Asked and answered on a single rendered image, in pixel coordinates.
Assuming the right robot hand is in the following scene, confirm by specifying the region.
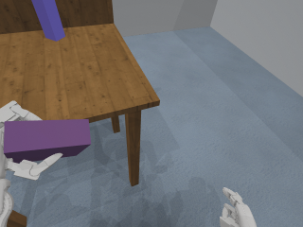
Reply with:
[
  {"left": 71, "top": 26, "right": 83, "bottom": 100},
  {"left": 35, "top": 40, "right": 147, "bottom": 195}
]
[{"left": 220, "top": 187, "right": 257, "bottom": 227}]

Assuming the left robot hand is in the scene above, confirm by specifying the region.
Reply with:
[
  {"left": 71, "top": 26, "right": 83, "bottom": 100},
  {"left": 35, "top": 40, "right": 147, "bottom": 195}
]
[{"left": 0, "top": 100, "right": 63, "bottom": 181}]

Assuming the table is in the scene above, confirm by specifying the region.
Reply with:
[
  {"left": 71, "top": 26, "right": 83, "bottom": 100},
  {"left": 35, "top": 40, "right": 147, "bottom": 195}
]
[{"left": 0, "top": 0, "right": 160, "bottom": 227}]

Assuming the left robot forearm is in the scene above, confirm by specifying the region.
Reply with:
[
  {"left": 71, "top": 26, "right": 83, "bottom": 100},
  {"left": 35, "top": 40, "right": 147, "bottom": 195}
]
[{"left": 0, "top": 179, "right": 14, "bottom": 227}]

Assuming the sponge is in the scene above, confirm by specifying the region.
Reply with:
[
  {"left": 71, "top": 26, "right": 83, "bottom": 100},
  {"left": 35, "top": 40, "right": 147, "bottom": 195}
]
[{"left": 3, "top": 119, "right": 91, "bottom": 164}]

